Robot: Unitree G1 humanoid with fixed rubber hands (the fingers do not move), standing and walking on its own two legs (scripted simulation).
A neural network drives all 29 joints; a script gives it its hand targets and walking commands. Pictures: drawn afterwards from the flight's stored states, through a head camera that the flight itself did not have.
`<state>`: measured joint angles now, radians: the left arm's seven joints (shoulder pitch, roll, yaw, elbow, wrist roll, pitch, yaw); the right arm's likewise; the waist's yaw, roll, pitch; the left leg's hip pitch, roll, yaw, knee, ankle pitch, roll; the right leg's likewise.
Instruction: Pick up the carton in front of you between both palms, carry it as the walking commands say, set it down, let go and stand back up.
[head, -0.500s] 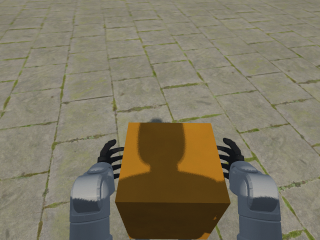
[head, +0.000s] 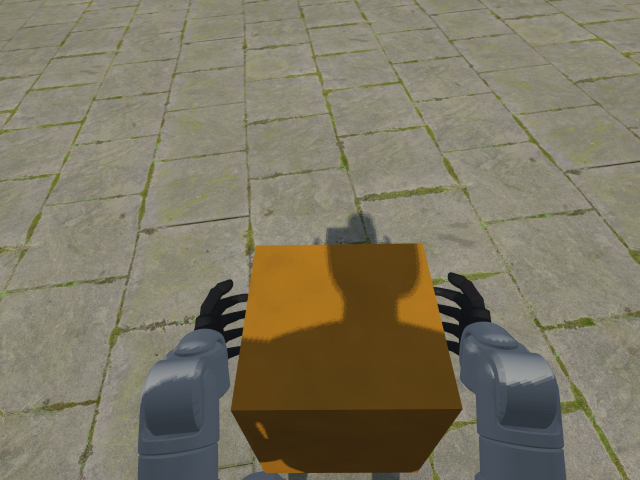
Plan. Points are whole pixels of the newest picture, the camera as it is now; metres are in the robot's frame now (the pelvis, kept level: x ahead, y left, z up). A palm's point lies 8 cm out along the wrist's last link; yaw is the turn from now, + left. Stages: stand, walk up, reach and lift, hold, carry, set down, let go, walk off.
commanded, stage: carry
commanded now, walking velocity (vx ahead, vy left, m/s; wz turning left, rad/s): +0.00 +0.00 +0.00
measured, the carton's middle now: (340, 363) +0.27 +0.01 -0.02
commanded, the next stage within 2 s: hold in 1.92 s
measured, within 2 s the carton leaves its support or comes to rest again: neither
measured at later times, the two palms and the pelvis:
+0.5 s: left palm (235, 188) +0.50 +0.17 +0.08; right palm (432, 188) +0.49 -0.13 +0.08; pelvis +0.23 +0.03 -0.01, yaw -3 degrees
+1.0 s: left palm (250, 186) +0.52 +0.15 +0.06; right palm (442, 189) +0.50 -0.15 +0.06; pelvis +0.25 +0.02 -0.02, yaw -4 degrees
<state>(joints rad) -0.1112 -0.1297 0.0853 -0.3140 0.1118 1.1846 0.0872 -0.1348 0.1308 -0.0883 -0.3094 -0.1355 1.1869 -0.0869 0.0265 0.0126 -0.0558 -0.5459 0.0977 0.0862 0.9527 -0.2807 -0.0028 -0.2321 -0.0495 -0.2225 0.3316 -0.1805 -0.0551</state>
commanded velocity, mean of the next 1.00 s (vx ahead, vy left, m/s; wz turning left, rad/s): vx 0.00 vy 0.00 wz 0.00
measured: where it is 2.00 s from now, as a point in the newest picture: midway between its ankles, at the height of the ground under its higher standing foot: outside the picture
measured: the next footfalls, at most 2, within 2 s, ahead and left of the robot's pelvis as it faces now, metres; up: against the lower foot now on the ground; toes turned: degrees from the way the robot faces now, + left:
left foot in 0.20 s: +0.30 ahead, +0.13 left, +0.00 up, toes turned -16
right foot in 0.36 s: +0.19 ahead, -0.09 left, +0.00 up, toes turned -5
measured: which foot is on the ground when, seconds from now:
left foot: up 0.00-0.18, down 0.20-1.00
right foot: down 0.00-0.22, up 0.24-0.34, down 0.36-1.00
